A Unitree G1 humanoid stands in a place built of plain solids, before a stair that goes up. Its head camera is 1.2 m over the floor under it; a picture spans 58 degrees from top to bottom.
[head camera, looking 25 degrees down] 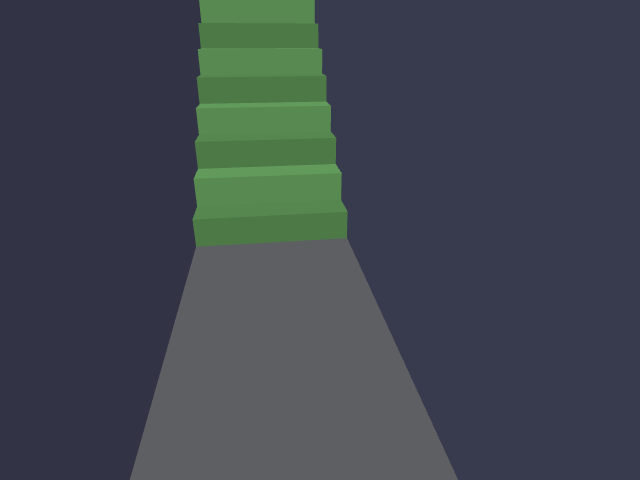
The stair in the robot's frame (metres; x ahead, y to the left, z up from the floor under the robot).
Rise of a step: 0.19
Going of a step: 0.24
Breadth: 0.97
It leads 8 degrees to the left of straight ahead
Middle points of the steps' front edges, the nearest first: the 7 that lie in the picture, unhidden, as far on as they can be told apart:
2.54 0.30 0.19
2.77 0.34 0.37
3.01 0.37 0.56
3.24 0.40 0.75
3.48 0.43 0.94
3.72 0.46 1.12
3.95 0.50 1.31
